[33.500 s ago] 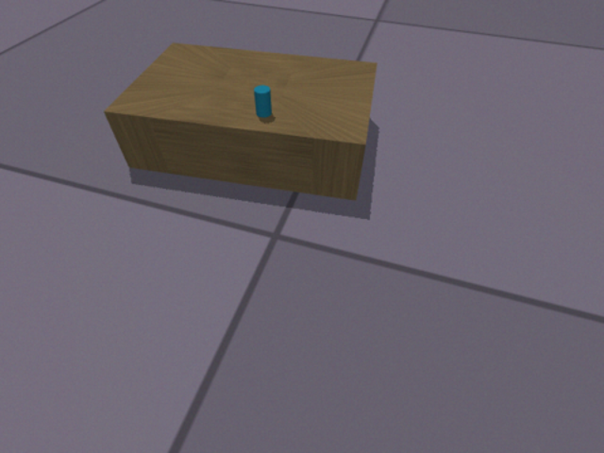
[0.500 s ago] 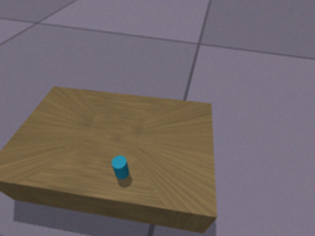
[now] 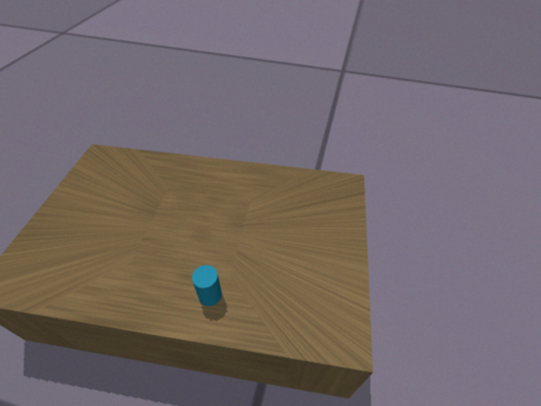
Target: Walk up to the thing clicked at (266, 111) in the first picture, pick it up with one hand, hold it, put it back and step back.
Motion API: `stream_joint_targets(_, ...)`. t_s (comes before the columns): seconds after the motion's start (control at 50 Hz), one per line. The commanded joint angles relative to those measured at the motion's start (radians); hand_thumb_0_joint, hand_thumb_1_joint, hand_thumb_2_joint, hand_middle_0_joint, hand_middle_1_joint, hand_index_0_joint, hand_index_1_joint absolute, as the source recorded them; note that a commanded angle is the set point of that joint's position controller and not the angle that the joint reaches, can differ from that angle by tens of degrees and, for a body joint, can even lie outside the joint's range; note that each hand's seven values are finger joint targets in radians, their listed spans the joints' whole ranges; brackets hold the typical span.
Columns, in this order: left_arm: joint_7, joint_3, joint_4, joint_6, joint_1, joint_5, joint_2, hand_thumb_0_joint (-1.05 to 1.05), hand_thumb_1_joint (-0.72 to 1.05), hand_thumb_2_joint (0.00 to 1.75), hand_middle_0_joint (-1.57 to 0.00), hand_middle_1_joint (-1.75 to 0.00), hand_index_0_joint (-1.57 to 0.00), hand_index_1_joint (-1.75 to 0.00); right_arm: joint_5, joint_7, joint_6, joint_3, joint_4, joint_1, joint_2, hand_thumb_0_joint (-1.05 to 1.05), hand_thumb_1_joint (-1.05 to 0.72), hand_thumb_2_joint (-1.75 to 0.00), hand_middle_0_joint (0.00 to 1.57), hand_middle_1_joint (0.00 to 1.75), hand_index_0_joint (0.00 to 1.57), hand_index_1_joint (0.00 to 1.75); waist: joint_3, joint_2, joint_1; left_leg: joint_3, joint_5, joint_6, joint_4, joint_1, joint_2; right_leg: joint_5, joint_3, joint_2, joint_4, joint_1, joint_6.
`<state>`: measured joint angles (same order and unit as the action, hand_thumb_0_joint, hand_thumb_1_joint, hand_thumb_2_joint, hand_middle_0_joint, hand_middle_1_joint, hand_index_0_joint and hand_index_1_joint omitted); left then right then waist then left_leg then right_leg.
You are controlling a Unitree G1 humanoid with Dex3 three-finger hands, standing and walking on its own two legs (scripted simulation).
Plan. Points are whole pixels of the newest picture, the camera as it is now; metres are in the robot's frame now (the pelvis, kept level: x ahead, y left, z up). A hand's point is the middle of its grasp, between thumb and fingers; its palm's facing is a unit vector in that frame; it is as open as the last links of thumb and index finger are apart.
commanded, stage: stand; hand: left
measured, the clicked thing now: (207, 286) +0.50 +0.18 -0.40
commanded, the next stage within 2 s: step back in 0.02 s
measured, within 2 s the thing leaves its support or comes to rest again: neither
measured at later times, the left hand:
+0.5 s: hand out of the picture +0.05 +0.28 -0.17, palm faces -0.02 -0.91 -0.41, open 7.4 cm
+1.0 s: hand out of the picture -0.06 +0.29 -0.17, palm faces -0.09 -0.91 -0.40, open 7.4 cm
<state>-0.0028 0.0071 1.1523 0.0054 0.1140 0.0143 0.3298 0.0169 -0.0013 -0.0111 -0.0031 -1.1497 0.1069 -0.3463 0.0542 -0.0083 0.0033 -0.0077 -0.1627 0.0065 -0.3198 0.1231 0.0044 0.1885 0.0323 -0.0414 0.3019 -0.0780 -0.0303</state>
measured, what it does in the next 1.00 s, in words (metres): walks backwards: left foot, then right foot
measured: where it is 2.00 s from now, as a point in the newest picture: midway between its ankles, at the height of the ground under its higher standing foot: outside the picture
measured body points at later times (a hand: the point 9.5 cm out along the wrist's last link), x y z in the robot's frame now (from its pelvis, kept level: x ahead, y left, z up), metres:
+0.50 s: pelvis -0.08 +0.01 -0.02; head -0.01 +0.01 +0.42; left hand +0.05 +0.33 -0.14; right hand +0.01 -0.32 -0.15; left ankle -0.13 +0.13 -0.72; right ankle -0.02 -0.14 -0.75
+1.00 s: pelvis -0.17 +0.03 -0.03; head -0.11 +0.01 +0.42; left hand -0.06 +0.33 -0.14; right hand -0.07 -0.28 -0.16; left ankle -0.15 +0.14 -0.73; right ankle -0.17 -0.08 -0.75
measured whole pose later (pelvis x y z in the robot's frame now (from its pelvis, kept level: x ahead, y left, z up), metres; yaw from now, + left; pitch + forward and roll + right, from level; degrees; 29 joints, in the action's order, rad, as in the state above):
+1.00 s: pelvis -0.17 +0.03 -0.03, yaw -3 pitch -2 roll -1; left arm -0.01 0.06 0.87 -0.03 0.14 0.04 0.34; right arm 0.00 -0.02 0.06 0.05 -0.87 0.09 -0.38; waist 0.20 -0.06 0.00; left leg 0.03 -0.49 0.02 -0.88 0.39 0.01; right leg 0.32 -0.04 0.06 0.64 -0.28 0.03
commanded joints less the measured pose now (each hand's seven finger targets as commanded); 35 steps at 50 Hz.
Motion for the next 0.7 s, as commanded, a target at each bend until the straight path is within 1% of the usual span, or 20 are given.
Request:
stream_joint_targets(0.0,-0.016,0.08,-0.091,0.015,-0.035,-0.02,0.29,0.0,0.9,0.9,-0.2,-0.3,-0.2,-0.3,-0.01,-0.005,-0.003,0.069,0.079,-0.058,-0.267,0.0,-0.9,-0.9,0.2,0.3,0.2,0.3,0.011,0.013,-0.006,0.123,0.31,0.037,-0.039,0.048,-0.121,-0.258,-0.082,-0.083,0.061,-0.071,0.045)
stream_joint_targets(0.08,-0.023,0.081,-0.136,0.003,-0.003,-0.023,0.245,0.0,0.9,0.9,-0.2,-0.3,-0.2,-0.3,-0.022,-0.001,0.015,0.084,0.121,-0.034,-0.26,0.0,-0.9,-0.9,0.2,0.3,0.2,0.3,-0.087,-0.034,-0.015,0.143,0.415,0.097,-0.072,0.037,-0.167,-0.209,-0.032,-0.032,0.196,-0.064,0.057)
stream_joint_targets(0.14,-0.021,0.079,-0.171,-0.009,0.01,-0.013,0.235,0.0,0.9,0.9,-0.2,-0.3,-0.2,-0.3,-0.021,0.001,0.028,0.101,0.169,-0.054,-0.278,0.0,-0.9,-0.9,0.2,0.3,0.2,0.3,-0.146,-0.061,-0.011,0.141,0.347,0.138,-0.106,0.046,-0.181,-0.146,-0.035,-0.019,0.263,-0.077,0.068)
stream_joint_targets(0.18,-0.02,0.082,-0.188,-0.013,0.019,-0.008,0.245,0.0,0.9,0.9,-0.2,-0.3,-0.2,-0.3,-0.021,0.003,0.037,0.104,0.195,-0.066,-0.267,0.0,-0.9,-0.9,0.2,0.3,0.2,0.3,-0.155,-0.058,-0.007,0.131,0.27,0.132,-0.152,0.085,-0.155,-0.144,-0.066,-0.038,0.267,-0.084,0.086)
stream_joint_targets(0.24,-0.017,0.103,-0.216,-0.015,0.012,-0.002,0.302,0.0,0.9,0.9,-0.2,-0.3,-0.2,-0.3,-0.021,0.008,0.052,0.102,0.223,-0.062,-0.232,0.0,-0.9,-0.9,0.2,0.3,0.2,0.3,-0.145,0.04,0.004,0.081,0.01,0.077,-0.331,0.151,-0.036,-0.168,-0.202,-0.164,0.16,-0.127,0.178)
stream_joint_targets(0.26,-0.017,0.115,-0.233,-0.014,-0.01,0.006,0.339,0.0,0.9,0.9,-0.2,-0.3,-0.2,-0.3,-0.019,0.012,0.058,0.1,0.225,-0.055,-0.212,0.0,-0.9,-0.9,0.2,0.3,0.2,0.3,-0.116,0.157,0.011,0.012,-0.174,0.035,-0.499,0.165,0.056,-0.197,-0.307,-0.272,0.054,-0.172,0.243)
stream_joint_targets(0.28,-0.021,0.124,-0.26,-0.01,-0.037,0.02,0.374,0.0,0.9,0.9,-0.2,-0.3,-0.2,-0.3,-0.012,0.014,0.067,0.101,0.241,-0.046,-0.207,0.0,-0.9,-0.9,0.2,0.3,0.2,0.3,-0.09,0.228,0.023,0.04,-0.385,0.023,-0.681,0.222,0.097,-0.232,-0.401,-0.365,0.005,-0.21,0.321)
stream_joint_targets(0.3,-0.025,0.131,-0.285,-0.005,-0.055,0.031,0.386,0.0,0.9,0.9,-0.2,-0.3,-0.2,-0.3,-0.01,0.015,0.074,0.102,0.244,-0.008,-0.217,0.0,-0.9,-0.9,0.2,0.3,0.2,0.3,-0.082,0.231,0.01,0.102,-0.414,0.024,-0.765,0.228,0.064,-0.26,-0.42,-0.395,0.018,-0.248,0.345)
stream_joint_targets(0.36,-0.031,0.123,-0.324,-0.008,-0.152,0.029,0.324,0.0,0.9,0.9,-0.2,-0.3,-0.2,-0.3,-0.034,0.017,0.067,0.111,0.228,0.074,-0.23,0.0,-0.9,-0.9,0.2,0.3,0.2,0.3,-0.094,0.197,-0.039,0.114,-0.36,0.021,-0.803,0.227,0.063,-0.278,-0.227,-0.268,0.099,-0.236,0.272)
stream_joint_targets(0.44,-0.035,0.124,-0.348,-0.022,-0.085,0.034,0.306,0.0,0.9,0.9,-0.2,-0.3,-0.2,-0.3,-0.018,0.004,0.049,0.1,0.245,0.092,-0.23,0.0,-0.9,-0.9,0.2,0.3,0.2,0.3,-0.134,0.204,0.002,0.077,-0.321,0.01,-0.428,0.273,0.0,-0.289,-0.219,-0.232,0.204,-0.028,0.205)
stream_joint_targets(0.48,-0.028,0.12,-0.345,-0.038,-0.062,0.012,0.302,0.0,0.9,0.9,-0.2,-0.3,-0.2,-0.3,0.002,-0.001,0.035,0.099,0.237,0.106,-0.209,0.0,-0.9,-0.9,0.2,0.3,0.2,0.3,-0.142,0.174,-0.005,0.009,-0.173,0.005,-0.169,0.2,0.022,-0.338,-0.169,-0.193,0.296,0.005,0.18)
stream_joint_targets(0.5,-0.023,0.118,-0.356,-0.049,-0.063,0.002,0.302,0.0,0.9,0.9,-0.2,-0.3,-0.2,-0.3,0.014,-0.007,0.029,0.105,0.232,0.133,-0.208,0.0,-0.9,-0.9,0.2,0.3,0.2,0.3,-0.13,0.148,-0.026,0.002,0.014,0.0,-0.033,0.121,0.012,-0.318,-0.144,-0.164,0.361,-0.055,0.151)
stream_joint_targets(0.52,-0.019,0.107,-0.362,-0.056,-0.026,-0.007,0.249,0.0,0.9,0.9,-0.2,-0.3,-0.2,-0.3,0.03,-0.01,0.023,0.121,0.24,0.106,-0.263,0.0,-0.9,-0.9,0.2,0.3,0.2,0.3,-0.129,0.001,0.003,0.18,0.201,0.022,-0.034,0.03,-0.105,-0.136,-0.097,-0.067,0.462,-0.192,0.104)
stream_joint_targets(0.54,-0.022,0.098,-0.375,-0.056,-0.014,-0.012,0.207,0.0,0.9,0.9,-0.2,-0.3,-0.2,-0.3,0.041,-0.01,0.023,0.141,0.258,0.08,-0.351,0.0,-0.9,-0.9,0.2,0.3,0.2,0.3,-0.122,-0.211,0.016,0.41,0.459,0.092,-0.059,-0.098,-0.271,0.332,-0.062,0.1,0.588,-0.441,0.065)
stream_joint_targets(0.56,-0.036,0.109,-0.38,-0.057,-0.073,-0.005,0.234,0.0,0.9,0.9,-0.2,-0.3,-0.2,-0.3,0.031,-0.008,0.025,0.147,0.275,0.085,-0.399,0.0,-0.9,-0.9,0.2,0.3,0.2,0.3,-0.101,-0.188,-0.038,0.424,0.543,0.206,-0.084,0.019,-0.339,0.463,-0.163,0.138,0.715,-0.417,0.045)
stream_joint_targets(0.58,-0.044,0.112,-0.384,-0.053,-0.115,0.005,0.238,0.0,0.9,0.9,-0.2,-0.3,-0.2,-0.3,0.028,-0.011,0.022,0.15,0.284,0.077,-0.404,0.0,-0.9,-0.9,0.2,0.3,0.2,0.3,-0.083,-0.234,-0.068,0.511,0.468,0.276,-0.04,0.084,-0.394,0.482,-0.202,0.133,0.808,-0.411,0.041)
stream_joint_targets(0.6,-0.042,0.117,-0.376,-0.053,-0.137,0.007,0.251,0.0,0.9,0.9,-0.2,-0.3,-0.2,-0.3,0.024,-0.016,0.019,0.138,0.287,0.047,-0.358,0.0,-0.9,-0.9,0.2,0.3,0.2,0.3,-0.054,-0.172,-0.056,0.397,0.488,0.253,-0.058,0.105,-0.339,0.427,-0.243,0.133,0.879,-0.399,0.049)
stream_joint_targets(0.64,-0.032,0.112,-0.355,-0.054,-0.02,-0.015,0.235,0.0,0.9,0.9,-0.2,-0.3,-0.2,-0.3,0.03,-0.03,0.021,0.116,0.312,-0.039,-0.278,0.0,-0.9,-0.9,0.2,0.3,0.2,0.3,-0.059,-0.141,0.027,0.199,0.568,0.138,-0.142,-0.021,-0.195,0.294,-0.232,0.155,0.892,-0.493,0.061)
stream_joint_targets(0.66,-0.032,0.111,-0.356,-0.053,0.022,-0.011,0.231,0.0,0.9,0.9,-0.2,-0.3,-0.2,-0.3,0.02,-0.035,0.02,0.119,0.321,-0.033,-0.271,0.0,-0.9,-0.9,0.2,0.3,0.2,0.3,-0.084,-0.143,0.042,0.193,0.555,0.137,-0.164,-0.089,-0.195,0.267,-0.217,0.156,0.891,-0.516,0.061)
stream_joint_targets(0.68,-0.031,0.115,-0.357,-0.049,0.017,-0.003,0.233,0.0,0.9,0.9,-0.2,-0.3,-0.2,-0.3,0.014,-0.036,0.019,0.118,0.318,-0.001,-0.256,0.0,-0.9,-0.9,0.2,0.3,0.2,0.3,-0.107,-0.13,0.023,0.209,0.582,0.16,-0.191,-0.144,-0.206,0.28,-0.2,0.149,0.88,-0.505,0.044)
